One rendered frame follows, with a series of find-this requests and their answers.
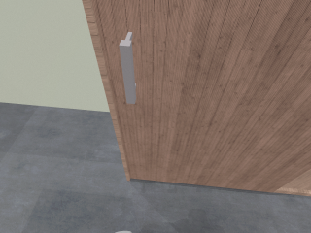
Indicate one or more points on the handle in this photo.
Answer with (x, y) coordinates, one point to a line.
(127, 66)

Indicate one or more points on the wardrobe door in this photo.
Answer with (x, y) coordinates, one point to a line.
(223, 89)
(301, 182)

